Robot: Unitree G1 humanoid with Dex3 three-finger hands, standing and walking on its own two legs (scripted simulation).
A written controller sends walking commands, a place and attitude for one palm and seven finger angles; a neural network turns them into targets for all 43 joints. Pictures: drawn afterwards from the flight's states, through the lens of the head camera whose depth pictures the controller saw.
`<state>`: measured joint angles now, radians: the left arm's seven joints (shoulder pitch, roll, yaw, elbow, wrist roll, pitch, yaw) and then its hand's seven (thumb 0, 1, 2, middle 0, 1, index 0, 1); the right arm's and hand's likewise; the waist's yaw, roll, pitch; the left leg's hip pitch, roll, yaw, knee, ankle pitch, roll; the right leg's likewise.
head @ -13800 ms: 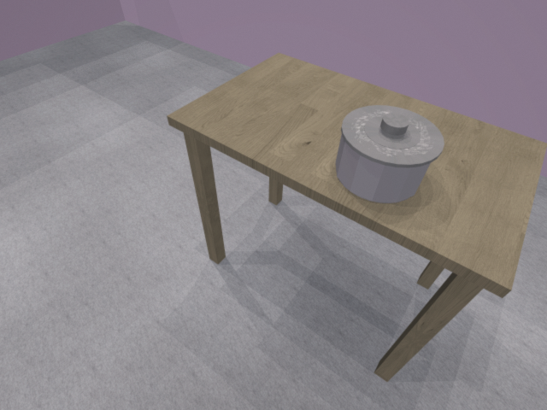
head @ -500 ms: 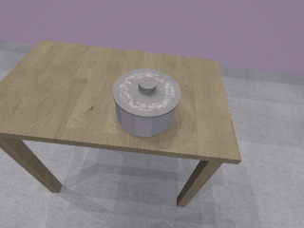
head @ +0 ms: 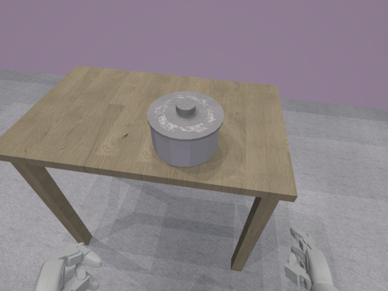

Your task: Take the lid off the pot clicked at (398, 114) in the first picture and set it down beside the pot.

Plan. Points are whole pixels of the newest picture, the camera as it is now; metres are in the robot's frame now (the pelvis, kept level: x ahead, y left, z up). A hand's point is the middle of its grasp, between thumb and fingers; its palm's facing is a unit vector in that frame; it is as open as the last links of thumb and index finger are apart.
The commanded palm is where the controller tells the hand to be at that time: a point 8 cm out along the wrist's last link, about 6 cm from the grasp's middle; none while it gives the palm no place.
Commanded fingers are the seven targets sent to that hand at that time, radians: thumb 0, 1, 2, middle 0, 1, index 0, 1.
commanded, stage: lift the closed hand beside the body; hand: left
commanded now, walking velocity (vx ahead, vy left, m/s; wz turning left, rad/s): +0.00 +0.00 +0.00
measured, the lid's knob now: (185, 106) +0.54 +0.09 +0.10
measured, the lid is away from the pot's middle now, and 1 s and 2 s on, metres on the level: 0.00 0.00 0.00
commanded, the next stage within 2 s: raise the hand higher, near the body in 0.06 s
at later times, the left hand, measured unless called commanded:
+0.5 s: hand (89, 251) +0.17 +0.21 +0.04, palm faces +0.24 -0.88 -0.41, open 3.1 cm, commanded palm +0.12 +0.25 +0.07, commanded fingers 0.00 0.90 0.90 -1.30 -1.50 -1.30 -1.50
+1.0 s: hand (93, 210) +0.22 +0.21 +0.10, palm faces +0.29 -0.86 -0.41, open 3.1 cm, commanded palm +0.18 +0.25 +0.13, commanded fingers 0.00 0.90 0.90 -1.30 -1.50 -1.30 -1.50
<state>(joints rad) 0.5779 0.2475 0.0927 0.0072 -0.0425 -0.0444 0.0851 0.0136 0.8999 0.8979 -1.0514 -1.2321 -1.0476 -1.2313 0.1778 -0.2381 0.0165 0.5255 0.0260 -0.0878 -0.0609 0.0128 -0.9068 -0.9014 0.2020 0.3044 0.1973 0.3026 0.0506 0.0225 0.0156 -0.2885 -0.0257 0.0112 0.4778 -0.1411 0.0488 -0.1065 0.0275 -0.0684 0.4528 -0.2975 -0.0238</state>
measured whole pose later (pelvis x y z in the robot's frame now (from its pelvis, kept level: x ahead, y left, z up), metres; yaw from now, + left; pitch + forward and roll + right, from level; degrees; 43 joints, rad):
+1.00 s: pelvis +0.05 -0.02 +0.01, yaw -1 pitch -2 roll +1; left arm 0.62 0.30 0.20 -0.34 -0.05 -0.07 0.08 0.01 0.89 0.90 -1.30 -1.50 -1.30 -1.50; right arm 0.19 -0.20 0.02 0.57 0.02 -0.04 -0.06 0.02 -0.91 -0.90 0.20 0.30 0.20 0.30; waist 0.06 0.05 0.01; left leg -0.18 -0.03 0.03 0.41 -0.19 0.03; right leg 0.00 0.03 -0.04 0.36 -0.33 -0.04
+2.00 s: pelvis -0.01 +0.03 +0.00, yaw +0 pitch -2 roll -2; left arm -0.09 0.66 0.05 -0.14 0.73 0.06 -0.28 0.00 -0.20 1.38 -0.88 -0.17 -0.88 -0.17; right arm 0.12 -0.27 0.02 0.57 0.06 0.11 0.04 0.02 -0.91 -0.90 0.20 0.30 0.20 0.30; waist 0.06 0.14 0.04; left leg -0.30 -0.06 0.03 0.42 -0.09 0.09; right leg -0.13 -0.01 -0.06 0.44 -0.27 0.01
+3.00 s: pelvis +0.00 +0.01 +0.00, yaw +1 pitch +0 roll +0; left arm -0.60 0.53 -0.25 0.27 0.82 0.21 -0.41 0.00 -0.30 1.50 -0.87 -0.09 -0.87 -0.09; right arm 0.16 -0.30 0.02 0.61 0.08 0.13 0.05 0.02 -0.91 -0.90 0.20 0.30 0.20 0.30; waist 0.01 0.11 0.00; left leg -0.33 -0.07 0.01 0.46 -0.12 0.07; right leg -0.18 0.00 -0.05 0.51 -0.33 -0.02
